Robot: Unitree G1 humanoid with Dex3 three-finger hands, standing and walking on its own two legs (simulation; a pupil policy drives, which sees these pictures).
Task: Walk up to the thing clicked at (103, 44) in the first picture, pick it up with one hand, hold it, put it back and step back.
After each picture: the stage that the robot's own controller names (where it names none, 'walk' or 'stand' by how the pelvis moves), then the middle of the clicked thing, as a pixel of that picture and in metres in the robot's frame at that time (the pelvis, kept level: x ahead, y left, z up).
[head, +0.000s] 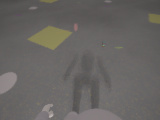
stand; (103, 44) +1.69 -0.28 -0.72
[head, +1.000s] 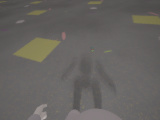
walk; (92, 49) +1.57 +0.09 -0.70
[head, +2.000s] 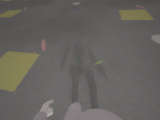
walk; (79, 63) +0.97 +0.28 -0.72
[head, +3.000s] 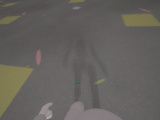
walk; (77, 83) +0.59 +0.26 -0.72
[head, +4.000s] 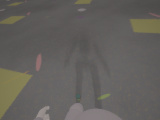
walk; (78, 97) +0.38 +0.20 -0.71
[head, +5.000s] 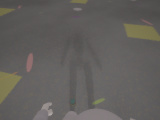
stand; (72, 102) +0.31 +0.18 -0.72
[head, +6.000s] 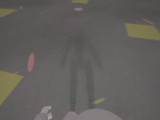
stand; (73, 101) +0.32 +0.18 -0.72
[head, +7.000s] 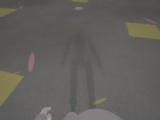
stand; (73, 102) +0.31 +0.18 -0.73
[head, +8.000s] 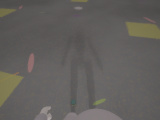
stand; (73, 102) +0.29 +0.18 -0.73
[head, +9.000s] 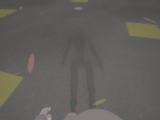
go down; (73, 103) +0.30 +0.19 -0.73
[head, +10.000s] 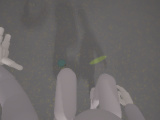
go down; (62, 64) +0.38 +0.23 -0.32
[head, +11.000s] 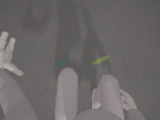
approach; (63, 64) +0.36 +0.24 -0.30
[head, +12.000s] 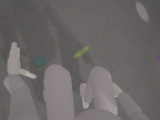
close in; (39, 63) +0.35 +0.27 -0.21
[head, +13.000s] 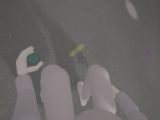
close; (34, 61) +0.36 +0.28 -0.21
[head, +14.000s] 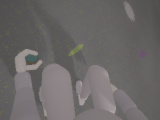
close; (32, 60) +0.35 +0.28 -0.22
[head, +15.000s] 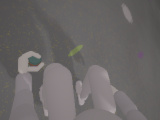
lift; (34, 62) +0.34 +0.27 -0.22
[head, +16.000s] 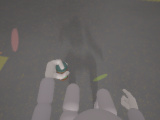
lift; (62, 71) +0.32 +0.20 +0.00
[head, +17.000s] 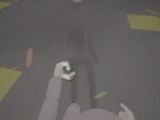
hold; (68, 73) +0.33 +0.16 +0.02
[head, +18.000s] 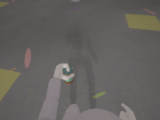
hold; (68, 75) +0.32 +0.17 +0.00
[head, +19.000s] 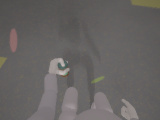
crouch; (63, 69) +0.36 +0.19 -0.06
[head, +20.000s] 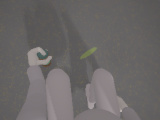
lower; (44, 58) +0.39 +0.27 -0.16
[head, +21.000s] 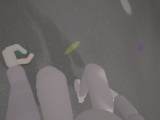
lower; (23, 56) +0.39 +0.30 -0.22
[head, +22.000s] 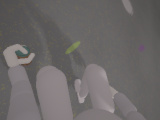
lower; (24, 56) +0.39 +0.30 -0.22
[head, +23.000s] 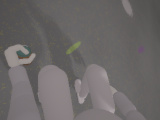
lower; (25, 56) +0.38 +0.30 -0.22
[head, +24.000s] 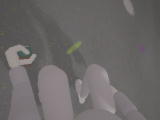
lower; (26, 56) +0.38 +0.30 -0.22
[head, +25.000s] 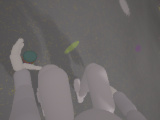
withdraw; (28, 59) +0.37 +0.27 -0.22
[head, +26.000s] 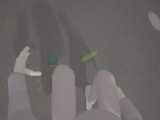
stand; (52, 61) +0.37 +0.26 -0.25
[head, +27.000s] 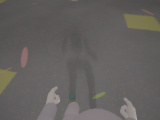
stand; (72, 97) +0.32 +0.18 -0.63
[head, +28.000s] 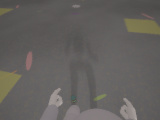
stand; (73, 98) +0.34 +0.19 -0.66
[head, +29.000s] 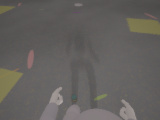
stand; (74, 98) +0.34 +0.18 -0.67
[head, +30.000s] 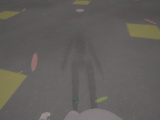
walk; (75, 99) +0.35 +0.17 -0.72
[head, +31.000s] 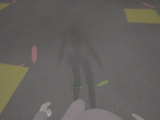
walk; (79, 85) +0.47 +0.17 -0.71
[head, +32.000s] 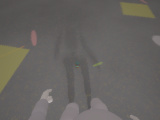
walk; (77, 64) +0.78 +0.17 -0.70
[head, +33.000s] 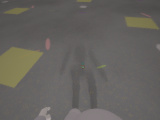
stand; (82, 65) +0.98 +0.20 -0.71
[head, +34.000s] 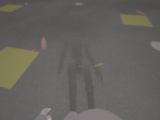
stand; (79, 64) +0.98 +0.21 -0.73
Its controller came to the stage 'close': yes
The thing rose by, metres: 0.71
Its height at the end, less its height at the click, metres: +0.00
